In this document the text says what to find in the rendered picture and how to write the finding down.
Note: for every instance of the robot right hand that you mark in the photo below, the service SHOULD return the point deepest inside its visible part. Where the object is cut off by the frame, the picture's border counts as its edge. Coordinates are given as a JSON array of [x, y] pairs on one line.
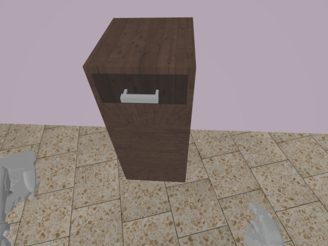
[[267, 233]]

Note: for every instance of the robot left hand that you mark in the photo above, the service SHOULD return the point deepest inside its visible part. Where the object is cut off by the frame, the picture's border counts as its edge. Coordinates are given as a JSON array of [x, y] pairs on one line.
[[19, 168]]

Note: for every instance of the left robot forearm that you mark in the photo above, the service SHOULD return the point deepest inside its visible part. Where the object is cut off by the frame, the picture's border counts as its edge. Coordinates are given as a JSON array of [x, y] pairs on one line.
[[4, 229]]

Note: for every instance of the cabinet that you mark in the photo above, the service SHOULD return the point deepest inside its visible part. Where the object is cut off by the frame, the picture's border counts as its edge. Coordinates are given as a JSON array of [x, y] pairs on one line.
[[151, 140]]

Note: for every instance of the drawer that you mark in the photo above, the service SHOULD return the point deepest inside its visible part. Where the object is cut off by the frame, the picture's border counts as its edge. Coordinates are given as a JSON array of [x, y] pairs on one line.
[[172, 87]]

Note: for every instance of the handle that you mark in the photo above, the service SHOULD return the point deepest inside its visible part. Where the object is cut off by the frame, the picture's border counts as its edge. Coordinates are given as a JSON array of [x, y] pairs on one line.
[[139, 98]]

